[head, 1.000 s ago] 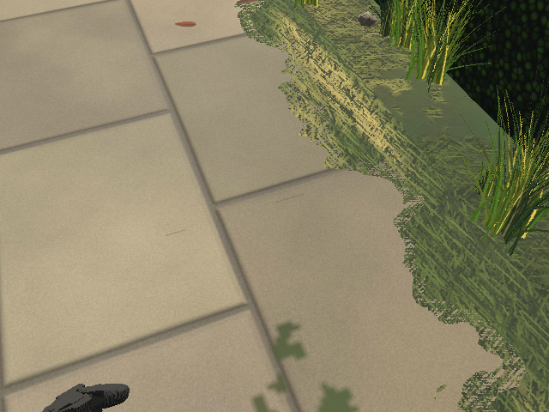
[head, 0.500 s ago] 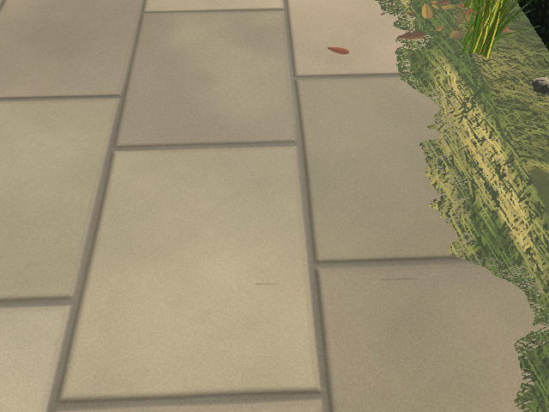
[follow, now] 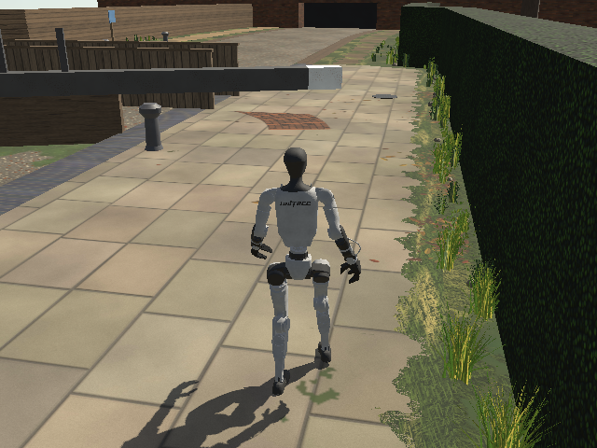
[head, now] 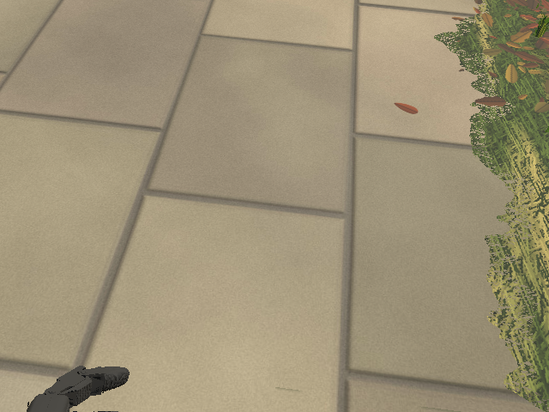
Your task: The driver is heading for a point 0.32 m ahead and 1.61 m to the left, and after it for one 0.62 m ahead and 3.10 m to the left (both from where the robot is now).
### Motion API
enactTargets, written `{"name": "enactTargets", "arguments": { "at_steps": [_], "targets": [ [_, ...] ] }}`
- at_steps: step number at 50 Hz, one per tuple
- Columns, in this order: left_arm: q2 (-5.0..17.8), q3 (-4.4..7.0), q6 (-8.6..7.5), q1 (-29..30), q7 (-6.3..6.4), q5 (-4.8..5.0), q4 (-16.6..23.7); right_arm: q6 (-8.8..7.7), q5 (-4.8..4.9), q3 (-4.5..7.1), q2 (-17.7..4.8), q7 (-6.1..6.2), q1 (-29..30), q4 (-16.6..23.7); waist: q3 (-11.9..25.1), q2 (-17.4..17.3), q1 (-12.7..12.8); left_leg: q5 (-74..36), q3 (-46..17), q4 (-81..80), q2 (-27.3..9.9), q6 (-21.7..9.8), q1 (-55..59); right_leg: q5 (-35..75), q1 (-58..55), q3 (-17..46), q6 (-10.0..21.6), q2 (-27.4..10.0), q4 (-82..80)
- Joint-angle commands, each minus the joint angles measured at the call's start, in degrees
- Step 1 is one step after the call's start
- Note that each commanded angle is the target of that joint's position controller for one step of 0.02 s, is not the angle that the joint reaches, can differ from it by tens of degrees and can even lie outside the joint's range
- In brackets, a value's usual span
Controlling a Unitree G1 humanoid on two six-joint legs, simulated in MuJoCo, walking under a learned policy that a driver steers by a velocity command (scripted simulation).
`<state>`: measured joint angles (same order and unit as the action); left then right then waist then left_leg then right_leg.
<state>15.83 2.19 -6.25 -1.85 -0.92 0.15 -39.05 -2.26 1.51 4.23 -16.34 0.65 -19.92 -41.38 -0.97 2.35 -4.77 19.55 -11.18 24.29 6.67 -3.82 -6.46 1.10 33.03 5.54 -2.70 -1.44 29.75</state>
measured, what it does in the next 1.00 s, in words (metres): walks ahead, turning left: right foot, then left foot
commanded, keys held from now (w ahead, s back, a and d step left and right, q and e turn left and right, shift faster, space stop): w+q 1.00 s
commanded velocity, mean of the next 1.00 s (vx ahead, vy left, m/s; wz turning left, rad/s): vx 0.50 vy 0.00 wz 0.60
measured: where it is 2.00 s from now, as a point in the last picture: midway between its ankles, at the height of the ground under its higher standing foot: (61, 255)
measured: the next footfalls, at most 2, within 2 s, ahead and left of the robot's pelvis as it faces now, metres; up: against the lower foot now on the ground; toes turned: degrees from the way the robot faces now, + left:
right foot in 0.06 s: +0.21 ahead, -0.14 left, +0.00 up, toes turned +6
left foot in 0.58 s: +0.43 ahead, +0.18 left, +0.00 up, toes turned +24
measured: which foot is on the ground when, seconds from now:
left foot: down 0.00-0.06, up 0.08-0.56, down 0.58-1.00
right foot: up 0.00-0.04, down 0.06-0.60, up 0.62-1.00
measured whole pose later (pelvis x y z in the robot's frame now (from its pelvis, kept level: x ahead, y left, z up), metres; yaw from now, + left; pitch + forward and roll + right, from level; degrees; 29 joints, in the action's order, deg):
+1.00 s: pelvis +0.52 +0.13 +0.00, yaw +36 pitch +2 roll +0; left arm 16.5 1.9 -5.7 -0.8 -1.5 0.0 -39.7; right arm -2.1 1.4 4.1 -16.8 0.7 -21.0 -39.9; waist -1.5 2.7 -4.8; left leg 18.9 -10.2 23.7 6.4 -4.0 -6.0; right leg 1.8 33.6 5.6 -3.1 -1.8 31.0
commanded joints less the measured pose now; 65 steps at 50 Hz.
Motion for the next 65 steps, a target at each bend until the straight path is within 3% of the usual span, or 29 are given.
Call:
{"name": "enactTargets", "arguments": {
  "at_steps": [1,2,3,4,5,6,7,9,13,24,27,29,30,31,32,33,34,35,38,45,50,53,54,55,56,57,59,62,65],
  "targets": [
    [7.76,2.89,-1.79,0.28,-0.27,0.46,4.02,-0.06,-0.07,2.37,-8.48,0.5,0.68,3.16,2.26,-10.45,3.66,-15.4,-13.67,0.03,-14.05,-6.58,-1.42,-4.44,-9.83,-1.02,2.42,1.39,-2.87],
    [8.84,3.67,-2.07,-4.82,0.03,0.15,2.8,-0.05,-0.21,1.9,-7.08,0.41,1.45,3.65,4.64,-10.18,6.47,-18.27,-12.56,4.82,-11.78,-5.07,-2.43,-4.11,-17.41,-1.79,4.08,1.12,-5.11],
    [11.39,4.52,-2.32,-12.35,0.49,-0.93,2.13,-0.3,-0.78,0.67,-3.82,0.09,1.79,4.68,11.63,-6.32,9.99,-15.07,-8.78,18.06,-8.63,-3.02,-7.64,-5.95,-31.07,4.44,7.57,-6.25,-3.77],
    [16.39,5.79,-1.72,-19.4,0.69,-2.04,0.55,-0.76,0.36,-0.49,-0.18,0.14,-5.73,6.02,20.27,10.09,8.28,4.92,-0.24,38.0,-0.09,1.49,-27.46,-16.09,-52.53,28.08,16.85,-19.76,-6.5],
    [12.93,5.19,-1.25,-20.2,0.19,-0.45,-0.06,-0.96,0.97,-0.22,-4.28,0.26,-7.19,5.68,19.65,14.71,8.31,14.24,0.23,48.32,-3.15,2.43,-37.66,-29.4,-53.77,41.53,18.67,-23.85,-11.26],
    [8.45,3.98,-0.84,-17.47,0.42,-0.09,0.87,-0.62,0.88,0.98,-8.72,0.27,-2.12,5.44,11.59,7.49,9.81,8.94,0.13,52.15,-5.9,2.91,-40.48,-32.01,-47.05,33.67,15.99,-21.36,-12.51],
    [6.96,3.38,-0.26,-14.69,0.62,-0.44,1.24,-0.25,0.11,1.19,-9.07,0.32,2.09,6.28,6.71,3.09,9.48,4.47,2.47,51.86,-7.89,3.21,-39.43,-25.82,-39.95,24.91,13.85,-18.76,-12.8],
    [4.78,2.45,0.04,-11.63,0.75,-1.0,0.52,0.02,-0.54,1.45,-7.3,-0.19,5.05,7.44,1.22,2.3,7.26,-0.51,3.09,47.09,-10.94,3.04,-35.73,-14.82,-29.73,13.66,12.06,-13.92,-15.79],
    [6.23,3.09,-0.75,-11.54,0.72,-0.46,-1.64,1.14,0.0,0.8,-3.87,-0.73,5.46,8.42,-0.12,3.43,5.84,-3.71,5.16,41.21,-12.74,3.9,-34.61,-6.14,-25.83,4.09,13.6,-13.3,-19.95],
    [11.56,4.32,1.43,-15.81,1.22,0.9,-6.63,0.22,0.12,-0.23,-2.19,-3.86,20.34,12.78,-3.9,1.16,9.92,-17.65,12.46,14.07,-11.13,1.5,-32.43,6.51,-35.29,-12.26,10.59,-14.46,-18.85],
    [14.15,5.1,2.47,-15.37,1.66,1.74,-6.78,0.69,-0.43,1.28,-5.09,-4.08,16.6,12.97,-0.18,3.6,6.02,-8.95,16.85,12.04,-6.25,-2.02,-23.32,32.67,-38.45,-15.65,8.98,-14.66,-8.33],
    [13.38,4.67,2.99,-14.62,2.16,1.86,-6.31,1.29,-0.22,4.43,-10.31,-3.04,-0.19,8.7,8.52,1.51,-3.29,-12.56,16.81,6.64,-2.26,-6.16,0.95,35.13,-29.57,-18.33,6.15,-11.63,14.2],
    [7.1,2.59,2.57,-17.07,1.9,-1.22,-4.89,1.8,0.3,5.47,-15.1,-1.72,-5.9,7.27,13.19,-10.96,-2.52,-16.61,-1.46,7.67,-14.56,-10.1,18.23,-6.52,-11.57,-17.79,3.74,-7.39,33.29],
    [4.23,0.98,0.59,-18.98,1.1,-0.78,-1.17,0.64,0.13,5.2,-18.36,-2.19,-3.26,9.6,22.63,-19.39,1.91,-0.17,-35.93,-3.22,-26.09,-22.07,31.21,-36.7,7.95,-6.42,1.72,3.69,49.84],
    [10.33,2.37,-1.07,-11.25,0.39,1.4,-0.42,-0.18,-0.24,3.79,-12.74,-2.7,-3.8,9.49,20.12,-9.7,-2.47,2.77,-33.2,-7.65,-25.05,-18.48,29.11,-31.98,14.17,0.47,2.59,0.38,51.75],
    [10.44,2.29,-1.86,-8.19,0.14,2.41,0.98,-0.85,-0.51,3.1,-10.93,-2.69,-1.79,8.88,12.21,-8.4,-1.33,-1.09,-25.16,-7.97,-23.19,-16.28,21.74,-26.63,15.6,-0.52,3.62,-1.55,48.22],
    [9.43,2.06,-2.02,-8.41,0.63,1.26,0.21,-1.19,-0.47,2.59,-9.65,-2.64,1.98,9.13,7.81,-2.52,1.73,-7.97,-18.98,-7.94,-20.66,-14.41,12.77,-22.45,12.07,-0.45,3.39,-3.95,43.32],
    [9.77,2.4,-1.71,-9.12,0.94,-0.09,-0.25,-1.26,-0.7,2.1,-8.18,-2.46,5.16,9.62,5.69,-2.75,3.91,-14.29,-14.44,-8.44,-18.58,-13.49,6.24,-20.24,8.13,-0.34,2.74,-5.35,38.7],
    [8.48,2.39,0.09,-10.79,0.82,-0.97,-0.67,-1.59,-1.12,1.76,-7.84,-1.64,7.01,9.53,4.07,-4.43,6.4,-23.57,-9.4,-10.91,-16.17,-13.76,-2.89,-17.34,2.7,-1.4,0.45,-5.71,33.12],
    [4.48,0.7,0.27,3.12,0.15,-0.61,2.83,-0.85,-0.35,2.33,-9.95,0.24,1.36,6.02,0.57,-6.33,1.51,-17.22,-3.79,-9.98,-11.19,-9.32,-8.86,3.37,-2.18,-2.81,-1.64,-0.42,6.42],
    [7.58,1.96,-0.72,4.66,-0.78,0.26,4.03,-0.2,0.11,2.33,-9.41,0.51,-1.07,4.11,0.62,-8.56,1.67,-12.62,-11.68,-3.48,-14.3,-7.74,-2.78,-1.11,-5.96,-0.36,0.68,0.96,-0.66],
    [10.1,3.74,-1.46,-6.3,-0.21,-0.25,1.81,0.19,-0.31,1.45,-6.52,0.4,0.26,4.59,5.6,-9.29,7.45,-16.76,-11.11,8.13,-10.59,-4.43,-4.21,-5.0,-22.27,-0.91,4.8,-0.47,-3.96],
    [13.27,4.57,-1.55,-14.9,0.28,-1.08,1.18,0.05,-1.29,0.12,-3.0,0.26,-0.61,5.63,13.96,-2.29,10.46,-7.77,-6.01,24.57,-6.74,-2.09,-11.39,-7.48,-37.25,8.8,8.36,-10.53,-3.08],
    [16.7,5.49,-0.72,-19.05,-0.14,-1.48,-0.96,-0.35,0.77,-0.53,-1.18,0.29,-8.22,7.12,19.89,18.21,6.78,15.24,0.55,42.19,-0.13,1.5,-31.49,-23.02,-52.98,36.24,17.04,-22.0,-9.83],
    [11.04,4.27,-0.5,-17.45,-0.46,-0.11,0.19,-0.28,1.11,0.51,-7.26,0.54,-7.22,5.42,15.18,11.04,8.02,12.93,-0.89,49.6,-4.77,2.42,-38.05,-34.76,-50.38,39.27,15.81,-22.18,-12.63],
    [8.07,3.46,-0.09,-15.28,-0.11,0.04,0.63,0.05,0.64,1.34,-9.92,0.48,-0.97,6.07,8.43,5.76,9.41,7.43,0.68,51.12,-6.6,2.82,-39.49,-32.62,-43.74,29.99,13.53,-19.99,-13.25],
    [6.19,2.68,0.46,-11.03,0.15,-0.77,0.37,0.32,-0.48,1.52,-8.64,0.35,3.81,7.15,1.84,1.53,7.59,0.8,2.49,47.55,-10.05,3.25,-36.32,-18.6,-32.15,17.49,12.34,-15.58,-15.11],
    [5.11,2.32,-0.28,-11.41,0.09,-0.75,-1.52,0.7,0.11,0.85,-4.58,-0.24,2.95,6.9,0.79,4.11,5.78,-1.42,3.97,42.59,-11.47,3.1,-31.53,-10.92,-26.29,8.71,13.03,-12.28,-18.71],
    [7.35,3.0,-0.69,-12.78,-0.06,-0.26,-3.48,0.59,-0.58,0.04,-2.87,-0.35,6.44,7.85,-0.37,2.15,5.85,-5.05,4.19,34.4,-11.78,3.65,-34.03,-4.4,-26.97,4.87,15.15,-13.27,-20.96]
  ]
}}
Velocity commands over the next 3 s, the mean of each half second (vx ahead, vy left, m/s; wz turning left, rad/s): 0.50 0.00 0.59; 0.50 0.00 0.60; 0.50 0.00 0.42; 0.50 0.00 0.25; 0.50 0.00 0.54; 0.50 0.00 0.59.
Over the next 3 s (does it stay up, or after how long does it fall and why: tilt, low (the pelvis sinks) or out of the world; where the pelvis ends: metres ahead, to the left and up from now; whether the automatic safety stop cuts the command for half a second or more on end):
stays up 1.06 0.99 0.00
